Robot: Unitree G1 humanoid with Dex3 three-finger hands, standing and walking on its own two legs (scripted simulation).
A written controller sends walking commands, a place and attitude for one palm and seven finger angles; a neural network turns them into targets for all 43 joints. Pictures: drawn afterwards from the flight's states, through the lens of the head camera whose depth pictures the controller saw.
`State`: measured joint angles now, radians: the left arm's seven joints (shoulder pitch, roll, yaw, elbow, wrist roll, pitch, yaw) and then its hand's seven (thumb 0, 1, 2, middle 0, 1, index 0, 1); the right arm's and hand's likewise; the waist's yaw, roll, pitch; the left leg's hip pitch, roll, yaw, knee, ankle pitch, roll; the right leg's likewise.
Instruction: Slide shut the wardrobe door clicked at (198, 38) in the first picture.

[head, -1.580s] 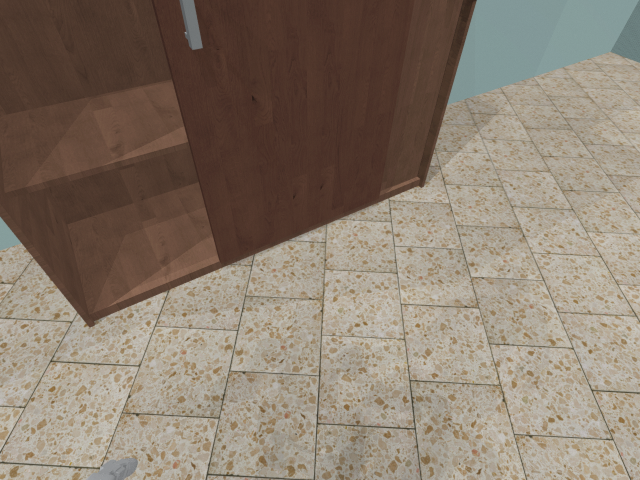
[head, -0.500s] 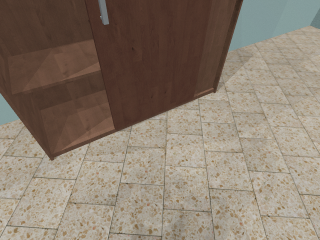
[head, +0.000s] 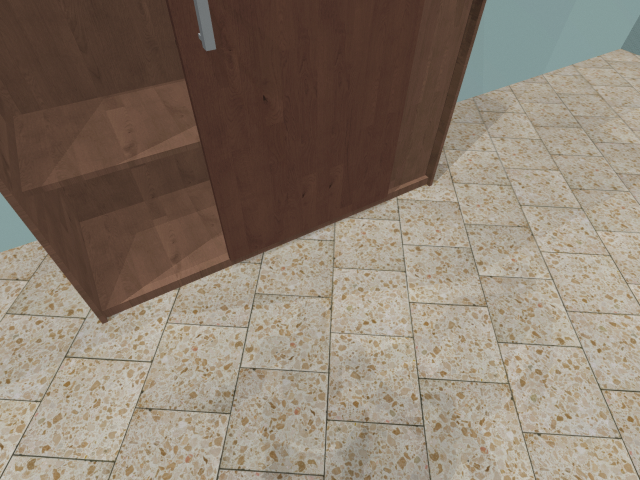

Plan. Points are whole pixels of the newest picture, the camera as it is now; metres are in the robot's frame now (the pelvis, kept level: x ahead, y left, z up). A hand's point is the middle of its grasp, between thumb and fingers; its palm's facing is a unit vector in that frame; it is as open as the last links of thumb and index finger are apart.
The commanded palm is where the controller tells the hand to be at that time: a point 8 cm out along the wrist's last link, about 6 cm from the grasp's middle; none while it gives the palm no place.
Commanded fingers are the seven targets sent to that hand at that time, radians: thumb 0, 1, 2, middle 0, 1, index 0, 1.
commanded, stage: walk to a spot facing it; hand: right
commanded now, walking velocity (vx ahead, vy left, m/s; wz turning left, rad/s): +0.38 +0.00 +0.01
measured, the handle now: (199, 9) +1.01 +0.34 +0.18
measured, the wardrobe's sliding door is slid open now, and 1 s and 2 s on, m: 0.48 0.48 0.48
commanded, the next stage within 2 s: turn to face it in 0.56 s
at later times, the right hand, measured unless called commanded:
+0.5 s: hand out of the picture +0.16 -0.20 -0.19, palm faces -0.07 +0.99 -0.13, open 7.4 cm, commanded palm none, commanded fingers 0.00 -0.90 -0.90 0.20 0.30 0.20 0.30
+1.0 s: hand (433, 349) +0.39 -0.19 -0.19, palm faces -0.18 +0.96 -0.20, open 7.3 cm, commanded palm none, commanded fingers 0.00 -0.90 -0.90 0.20 0.30 0.20 0.30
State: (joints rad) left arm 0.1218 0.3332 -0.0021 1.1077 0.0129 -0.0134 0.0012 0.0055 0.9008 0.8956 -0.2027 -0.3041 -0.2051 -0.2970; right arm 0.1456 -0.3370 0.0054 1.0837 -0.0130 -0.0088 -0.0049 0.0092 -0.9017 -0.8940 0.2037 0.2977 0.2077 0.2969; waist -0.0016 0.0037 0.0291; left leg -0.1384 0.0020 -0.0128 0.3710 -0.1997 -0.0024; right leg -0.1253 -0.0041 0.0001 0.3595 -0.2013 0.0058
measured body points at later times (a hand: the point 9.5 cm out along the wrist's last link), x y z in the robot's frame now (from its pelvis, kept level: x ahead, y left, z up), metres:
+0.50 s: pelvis +0.13 -0.03 -0.01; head +0.16 -0.05 +0.44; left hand -0.02 +0.16 -0.14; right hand +0.16 -0.26 -0.17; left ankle +0.18 +0.11 -0.68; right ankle +0.00 -0.12 -0.75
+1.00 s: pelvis +0.30 -0.01 -0.02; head +0.33 -0.02 +0.43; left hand +0.36 +0.25 -0.15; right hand +0.40 -0.24 -0.17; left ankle +0.31 +0.09 -0.75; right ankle +0.40 -0.13 -0.72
